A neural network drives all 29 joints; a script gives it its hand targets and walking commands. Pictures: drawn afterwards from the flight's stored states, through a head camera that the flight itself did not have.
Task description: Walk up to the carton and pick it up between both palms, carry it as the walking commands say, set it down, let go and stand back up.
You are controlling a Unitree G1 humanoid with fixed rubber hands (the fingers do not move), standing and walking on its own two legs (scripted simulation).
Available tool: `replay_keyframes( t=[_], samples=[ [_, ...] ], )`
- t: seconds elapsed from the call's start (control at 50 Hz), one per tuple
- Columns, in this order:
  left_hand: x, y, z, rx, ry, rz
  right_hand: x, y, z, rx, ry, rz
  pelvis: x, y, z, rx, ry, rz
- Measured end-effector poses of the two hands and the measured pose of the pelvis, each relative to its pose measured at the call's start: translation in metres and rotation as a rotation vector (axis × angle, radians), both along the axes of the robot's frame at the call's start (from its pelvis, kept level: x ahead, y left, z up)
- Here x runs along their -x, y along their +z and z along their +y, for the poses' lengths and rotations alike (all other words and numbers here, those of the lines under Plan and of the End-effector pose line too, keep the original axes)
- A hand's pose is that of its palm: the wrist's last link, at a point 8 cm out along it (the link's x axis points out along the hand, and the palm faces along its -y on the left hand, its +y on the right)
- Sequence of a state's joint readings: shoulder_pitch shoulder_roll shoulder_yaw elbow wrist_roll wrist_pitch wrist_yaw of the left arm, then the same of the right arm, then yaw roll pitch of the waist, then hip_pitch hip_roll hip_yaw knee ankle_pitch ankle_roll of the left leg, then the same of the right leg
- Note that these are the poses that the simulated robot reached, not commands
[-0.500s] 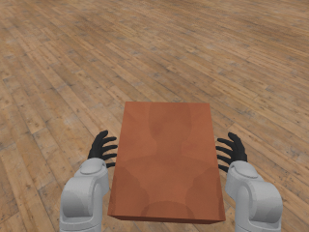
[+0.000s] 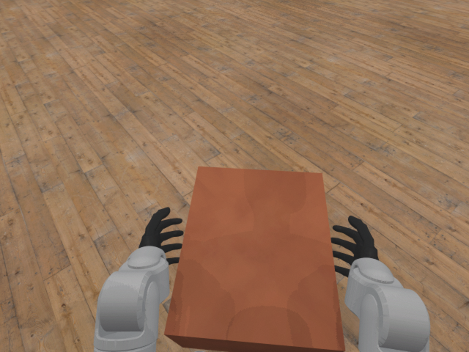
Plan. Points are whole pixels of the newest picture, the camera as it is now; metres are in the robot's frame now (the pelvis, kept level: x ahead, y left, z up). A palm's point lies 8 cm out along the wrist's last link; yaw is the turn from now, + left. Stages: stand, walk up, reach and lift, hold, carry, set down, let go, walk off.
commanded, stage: carry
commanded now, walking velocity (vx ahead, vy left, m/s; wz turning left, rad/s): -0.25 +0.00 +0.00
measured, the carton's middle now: (254, 257) +0.30 -0.02 +0.00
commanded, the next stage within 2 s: none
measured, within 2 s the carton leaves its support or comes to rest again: neither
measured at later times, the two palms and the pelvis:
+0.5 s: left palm out of the picture +0.04 +0.20 +0.09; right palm out of the picture +0.07 -0.10 +0.08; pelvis -0.21 +0.03 -0.01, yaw +1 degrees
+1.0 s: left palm out of the picture -0.10 +0.20 +0.10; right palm out of the picture -0.08 -0.10 +0.10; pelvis -0.34 +0.04 +0.00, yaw +0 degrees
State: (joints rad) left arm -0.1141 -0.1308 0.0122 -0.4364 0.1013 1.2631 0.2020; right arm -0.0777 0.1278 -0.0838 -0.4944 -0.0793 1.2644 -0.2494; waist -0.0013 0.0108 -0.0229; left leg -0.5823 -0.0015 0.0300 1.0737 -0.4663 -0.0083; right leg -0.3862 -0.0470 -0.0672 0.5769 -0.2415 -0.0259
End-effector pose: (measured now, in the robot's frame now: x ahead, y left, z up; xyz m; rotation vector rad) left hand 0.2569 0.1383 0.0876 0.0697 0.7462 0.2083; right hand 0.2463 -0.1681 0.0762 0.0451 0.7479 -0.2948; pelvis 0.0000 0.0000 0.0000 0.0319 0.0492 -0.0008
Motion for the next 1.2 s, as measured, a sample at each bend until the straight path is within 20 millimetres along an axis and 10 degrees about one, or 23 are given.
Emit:
replay_keyframes(
  t=[0.18,0.4,0.72,1.02,1.2],
  samples=[
    [0.063,0.007,0.016,0.037,-0.024,-0.086,0.066,0.022,0.016,0.023,-0.036,-0.087,0.076,-0.005,0.02,0.005,0.012,0.023],
    [0.189,-0.01,0.073,0.045,0.152,0.007,0.14,0.007,0.075,0.041,0.147,0.009,0.167,0.001,0.033,0.061,0.027,0.008],
    [0.274,0.008,0.012,0.004,-0.05,-0.011,0.287,0.011,0.013,0.005,-0.05,-0.014,0.271,0.004,0.021,0.014,-0.007,-0.004],
    [0.359,0.011,0.069,0.023,0.091,-0.044,0.327,0.027,0.07,0.04,0.097,-0.045,0.339,0.002,0.044,0.022,0.01,-0.037],
    [0.375,0.008,0.073,0.009,0.089,-0.022,0.348,0.013,0.074,0.016,0.086,-0.023,0.363,-0.002,0.052,0.016,0.031,-0.026]
  ],
)
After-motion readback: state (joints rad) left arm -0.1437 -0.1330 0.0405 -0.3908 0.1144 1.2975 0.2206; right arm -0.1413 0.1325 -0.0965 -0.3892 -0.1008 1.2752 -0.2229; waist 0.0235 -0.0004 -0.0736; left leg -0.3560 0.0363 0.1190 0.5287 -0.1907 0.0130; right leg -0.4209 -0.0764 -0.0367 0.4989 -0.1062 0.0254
